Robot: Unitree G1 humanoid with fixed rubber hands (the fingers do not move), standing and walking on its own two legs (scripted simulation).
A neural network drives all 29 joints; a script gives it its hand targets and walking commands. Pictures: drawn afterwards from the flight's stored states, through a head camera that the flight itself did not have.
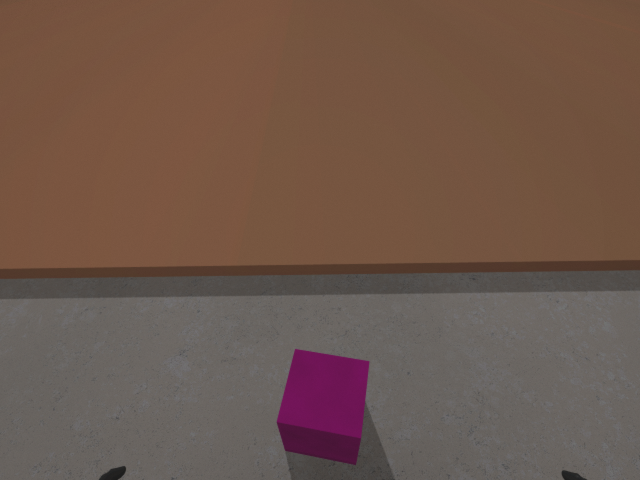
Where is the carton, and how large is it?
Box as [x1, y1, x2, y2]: [277, 349, 368, 464]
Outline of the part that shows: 295,349 277,419 277,424 285,450 355,464 361,433 368,361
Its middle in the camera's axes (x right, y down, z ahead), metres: +0.01 +0.47 +1.10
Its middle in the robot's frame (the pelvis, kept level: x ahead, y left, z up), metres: +0.45 +0.03 -0.66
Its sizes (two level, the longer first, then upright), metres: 0.210 0.200 0.250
